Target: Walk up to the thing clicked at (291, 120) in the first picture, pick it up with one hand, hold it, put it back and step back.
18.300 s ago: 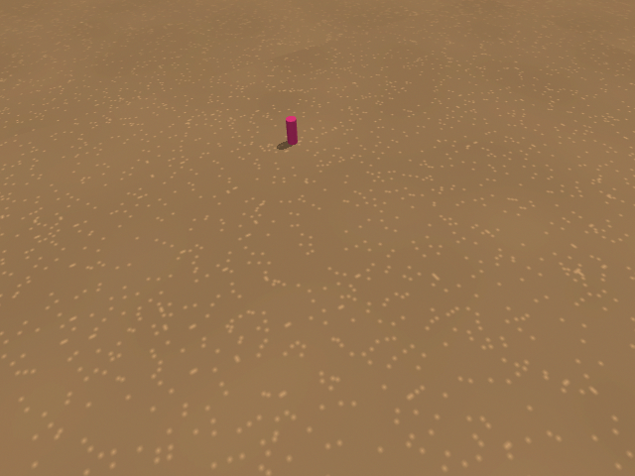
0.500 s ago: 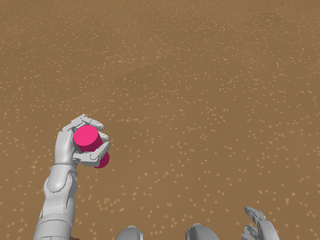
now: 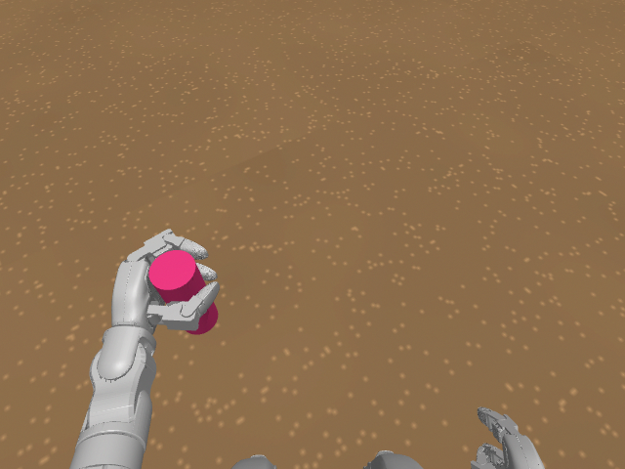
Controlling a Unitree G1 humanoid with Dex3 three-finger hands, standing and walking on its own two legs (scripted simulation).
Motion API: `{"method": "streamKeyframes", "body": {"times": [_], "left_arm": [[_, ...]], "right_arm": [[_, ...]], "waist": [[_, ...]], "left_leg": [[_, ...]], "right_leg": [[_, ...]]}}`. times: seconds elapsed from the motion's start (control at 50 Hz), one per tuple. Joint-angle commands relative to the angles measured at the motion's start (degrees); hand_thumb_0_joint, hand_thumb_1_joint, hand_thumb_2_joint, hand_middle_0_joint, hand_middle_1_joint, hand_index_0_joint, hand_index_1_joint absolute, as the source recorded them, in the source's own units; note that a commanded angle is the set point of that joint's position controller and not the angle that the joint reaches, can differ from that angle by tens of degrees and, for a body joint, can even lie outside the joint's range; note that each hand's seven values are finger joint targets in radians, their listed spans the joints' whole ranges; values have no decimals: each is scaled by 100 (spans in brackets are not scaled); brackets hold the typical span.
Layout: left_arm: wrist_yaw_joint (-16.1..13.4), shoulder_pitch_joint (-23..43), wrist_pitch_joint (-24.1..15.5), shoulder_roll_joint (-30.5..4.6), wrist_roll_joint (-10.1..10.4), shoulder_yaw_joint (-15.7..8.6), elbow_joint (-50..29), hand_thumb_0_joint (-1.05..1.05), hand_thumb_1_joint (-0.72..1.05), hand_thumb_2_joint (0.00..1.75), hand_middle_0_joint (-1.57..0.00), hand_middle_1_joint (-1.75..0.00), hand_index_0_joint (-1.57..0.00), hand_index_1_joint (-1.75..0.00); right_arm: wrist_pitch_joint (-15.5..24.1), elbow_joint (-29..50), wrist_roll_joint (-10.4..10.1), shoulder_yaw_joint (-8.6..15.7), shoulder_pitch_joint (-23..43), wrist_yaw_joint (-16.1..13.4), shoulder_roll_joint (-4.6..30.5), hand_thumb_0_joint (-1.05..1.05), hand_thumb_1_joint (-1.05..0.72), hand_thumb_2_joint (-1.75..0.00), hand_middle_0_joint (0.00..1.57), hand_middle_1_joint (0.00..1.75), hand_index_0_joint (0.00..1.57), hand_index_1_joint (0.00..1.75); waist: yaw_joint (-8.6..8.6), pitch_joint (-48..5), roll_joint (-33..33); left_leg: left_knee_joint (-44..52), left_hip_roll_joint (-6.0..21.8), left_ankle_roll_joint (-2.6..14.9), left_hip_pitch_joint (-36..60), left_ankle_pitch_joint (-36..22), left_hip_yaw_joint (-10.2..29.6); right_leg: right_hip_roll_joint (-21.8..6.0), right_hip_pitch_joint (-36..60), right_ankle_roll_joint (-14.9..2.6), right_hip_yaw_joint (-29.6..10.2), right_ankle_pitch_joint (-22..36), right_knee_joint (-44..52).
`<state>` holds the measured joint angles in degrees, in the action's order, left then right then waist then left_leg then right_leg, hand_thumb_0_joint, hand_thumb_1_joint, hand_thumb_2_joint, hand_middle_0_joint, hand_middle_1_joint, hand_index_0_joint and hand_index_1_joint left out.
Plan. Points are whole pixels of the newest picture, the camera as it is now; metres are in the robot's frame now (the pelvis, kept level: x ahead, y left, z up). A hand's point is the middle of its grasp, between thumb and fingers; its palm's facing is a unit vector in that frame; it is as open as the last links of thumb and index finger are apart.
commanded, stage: hold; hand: left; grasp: from the side
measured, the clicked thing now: (187, 295) +0.33 +0.18 +0.01
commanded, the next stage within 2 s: none
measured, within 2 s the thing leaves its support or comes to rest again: neither
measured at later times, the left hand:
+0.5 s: hand (188, 286) +0.32 +0.17 +0.05, palm faces +0.02 -1.00 +0.00, open 7.3 cm
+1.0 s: hand (186, 287) +0.32 +0.17 +0.05, palm faces +0.02 -1.00 +0.00, open 7.3 cm
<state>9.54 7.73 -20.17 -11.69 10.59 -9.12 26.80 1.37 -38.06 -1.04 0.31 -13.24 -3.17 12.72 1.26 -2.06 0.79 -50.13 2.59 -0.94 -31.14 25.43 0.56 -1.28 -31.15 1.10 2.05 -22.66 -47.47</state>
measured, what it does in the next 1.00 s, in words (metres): stands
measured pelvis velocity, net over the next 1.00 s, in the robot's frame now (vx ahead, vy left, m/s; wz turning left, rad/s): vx -0.01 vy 0.00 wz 0.00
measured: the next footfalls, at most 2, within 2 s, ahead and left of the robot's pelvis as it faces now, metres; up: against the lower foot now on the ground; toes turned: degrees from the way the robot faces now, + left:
none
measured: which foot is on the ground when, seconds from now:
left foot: down 0.00-1.00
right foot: down 0.00-1.00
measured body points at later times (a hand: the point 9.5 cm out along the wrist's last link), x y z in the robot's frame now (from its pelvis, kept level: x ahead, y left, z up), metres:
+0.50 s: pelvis -0.01 +0.00 +0.01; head +0.03 +0.00 +0.45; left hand +0.31 +0.22 +0.06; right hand +0.13 -0.25 -0.10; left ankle +0.00 +0.13 -0.70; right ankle +0.01 -0.13 -0.70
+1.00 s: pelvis -0.01 +0.00 +0.01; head +0.03 +0.01 +0.46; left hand +0.31 +0.22 +0.06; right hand +0.12 -0.25 -0.10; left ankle +0.00 +0.13 -0.70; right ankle +0.01 -0.13 -0.70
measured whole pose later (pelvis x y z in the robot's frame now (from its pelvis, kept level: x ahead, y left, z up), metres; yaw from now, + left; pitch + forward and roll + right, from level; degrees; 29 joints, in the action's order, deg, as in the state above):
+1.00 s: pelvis -0.01 +0.00 +0.01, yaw +0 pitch +5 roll -1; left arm 9.1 8.8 -20.7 -11.5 10.3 -9.0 28.8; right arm 2.5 -38.9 -1.0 0.3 -13.0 -2.6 12.7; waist 1.1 -1.1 0.7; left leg -47.0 2.4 -0.8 -28.3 23.5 0.3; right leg -1.4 -28.3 1.2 1.8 -20.7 -44.4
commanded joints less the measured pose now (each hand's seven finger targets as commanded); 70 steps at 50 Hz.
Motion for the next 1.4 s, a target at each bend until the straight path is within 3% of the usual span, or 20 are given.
{"method": "streamKeyframes", "body": {"times": [0.0, 0.12, 0.14, 0.28, 0.34, 0.38, 0.48, 0.5, 0.58, 0.62, 0.68, 0.74, 0.82, 0.84, 0.98, 1.02, 1.08, 1.16, 1.26, 1.38], "left_arm": [[-33, 1871, -508, -882, 163, -345, -1595, 0, 45, 120, -128, -138, -130, -137], [-16, 1930, -479, -713, 178, -169, -1594, 0, 47, 120, -128, -137, -129, -136], [-37, 1924, -453, -836, 164, -298, -1439, 0, 49, 121, -129, -138, -130, -137], [-21, 1949, -497, -854, 144, -290, -1482, 0, 48, 122, -131, -140, -132, -139], [-19, 2065, -501, -821, 157, -212, -1707, 0, 49, 122, -130, -140, -132, -138], [-17, 1843, -442, -708, 162, -179, -1329, 0, 47, 123, -130, -140, -132, -139], [-56, 2026, -525, -831, 155, -327, -1397, 0, 49, 123, -129, -140, -131, -139], [-45, 2101, -521, -761, 144, -187, -1467, 0, 50, 123, -130, -140, -131, -138], [-62, 2057, -534, -887, 147, -330, -1467, 0, 48, 124, -130, -140, -131, -139], [-13, 1841, -488, -603, 159, -123, -1124, 0, 47, 123, -129, -140, -131, -139], [-42, 2083, -518, -938, 129, -333, -1447, 0, 47, 123, -130, -140, -131, -139], [-30, 1789, -472, -690, 157, -209, -1254, 0, 47, 123, -130, -140, -131, -139], [-86, 2025, -495, -893, 113, -385, -1211, 0, 47, 122, -128, -138, -130, -137], [-61, 1968, -510, -720, 126, -226, -1202, 0, 45, 122, -128, -138, -129, -138], [-49, 2054, -606, -847, 133, -264, -1500, 0, 50, 123, -129, -139, -130, -138], [-55, 2077, -569, -640, 135, -87, -1374, 0, 50, 123, -128, -139, -130, -138], [-94, 2211, -576, -870, 103, -241, -1498, 0, 49, 123, -128, -138, -129, -137], [-119, 2143, -566, -798, 131, -235, -1458, 0, 47, 125, -130, -141, -131, -140], [-121, 1852, -506, -702, 120, -217, -1097, 0, 46, 124, -128, -139, -130, -138], [-51, 1919, -563, -707, 126, -143, -1398, 0, 49, 125, -130, -141, -131, -140]], "right_arm": [[236, 688, 22, 268, 177, -34, 754, 0, -90, -90, 20, 30, 20, 30], [259, 709, 13, 267, 208, -33, 774, 0, -90, -90, 20, 30, 20, 30], [278, 683, 17, 275, 185, -40, 787, 0, -90, -90, 20, 30, 20, 30], [287, 706, 9, 260, 278, -3, 750, 0, -90, -90, 20, 30, 20, 30], [302, 709, 4, 260, 235, 0, 752, 0, -90, -90, 20, 30, 20, 30], [315, 696, 3, 254, 245, -4, 775, 0, -90, -90, 20, 30, 20, 30], [330, 663, 27, 263, 189, -7, 760, 0, -90, -90, 20, 30, 20, 30], [329, 670, 30, 260, 195, 2, 762, 0, -90, -90, 20, 30, 20, 30], [332, 675, 11, 260, 231, -21, 778, 0, -90, -90, 20, 30, 20, 30], [318, 631, 24, 244, 235, -26, 749, 0, -90, -90, 20, 30, 20, 30], [318, 654, 15, 249, 294, -33, 749, 0, -90, -90, 20, 30, 20, 30], [329, 621, 22, 257, 215, -29, 750, 0, -90, -90, 20, 30, 20, 30], [305, 626, 22, 276, 212, -17, 767, 0, -90, -90, 20, 30, 20, 30], [320, 637, 29, 258, 234, 3, 740, 0, -90, -90, 20, 30, 20, 30], [357, 660, 29, 251, 221, 2, 748, 0, -90, -90, 20, 30, 20, 30], [364, 637, 31, 253, 208, 3, 750, 0, -90, -90, 20, 30, 20, 30], [353, 618, 25, 272, 211, 2, 772, 0, -90, -90, 20, 30, 20, 30], [372, 640, 8, 269, 235, 23, 764, 0, -90, -90, 20, 30, 20, 30], [369, 625, 5, 284, 204, 41, 776, 0, -90, -90, 20, 30, 20, 30], [374, 632, 23, 279, 149, 49, 768, 0, -90, -90, 20, 30, 20, 30]], "waist": [[-28, -1570, 196], [13, -1535, 129], [35, -1515, 59], [-41, -1376, 86], [-54, -1702, 202], [15, -1365, 4], [5, -1611, 83], [26, -1551, 143], [-5, -1619, 70], [65, -1433, -129], [-28, -1494, 38], [16, -1478, -33], [13, -1430, -6], [21, -1362, -3], [-18, -1689, 121], [77, -1547, 23], [3, -1550, 132], [-13, -1461, 76], [23, -1312, -5], [-16, -1683, 76]], "left_leg": [[847, -201, 79, 736, -1485, -47], [934, -189, 69, 828, -1514, -43], [920, -191, 84, 810, -1513, -43], [1049, -220, 93, 717, -1173, -58], [1021, -223, 75, 932, -1481, -76], [1028, -195, 86, 826, -1463, -70], [1014, -202, 87, 936, -1526, -56], [1026, -199, 81, 884, -1511, -49], [1006, -217, 99, 972, -1624, -92], [974, -218, 120, 852, -1547, -103], [1026, -253, 125, 858, -1417, -134], [1070, -222, 116, 920, -1535, -89], [1069, -212, 113, 837, -1486, -81], [1083, -201, 110, 793, -1404, -67], [1010, -219, 97, 915, -1547, -82], [1013, -201, 97, 896, -1514, -66], [1041, -199, 89, 885, -1465, -61], [1095, -201, 87, 839, -1367, -35], [1078, -178, 73, 795, -1540, -13], [962, -205, 89, 969, -1809, -71]], "right_leg": [[153, 843, -151, 42, 1508, 648], [167, 887, -165, 58, 1530, 702], [166, 875, -153, 53, 1538, 720], [139, 936, -156, 46, 1217, 845], [137, 1116, -162, 25, 1523, 833], [159, 946, -156, 44, 1508, 838], [144, 1008, -152, 37, 1546, 800], [148, 983, -160, 42, 1529, 797], [131, 1084, -137, 3, 1684, 846], [125, 1022, -119, 0, 1662, 896], [102, 1065, -122, -25, 1540, 969], [129, 1117, -130, 18, 1619, 914], [145, 1045, -143, 35, 1543, 897], [150, 1004, -150, 40, 1463, 881], [141, 1127, -153, 6, 1605, 840], [157, 1009, -149, 27, 1574, 862], [155, 962, -168, 30, 1500, 864], [155, 1019, -167, 58, 1389, 874], [180, 942, -173, 88, 1502, 818], [142, 1097, -158, 33, 1824, 808]]}}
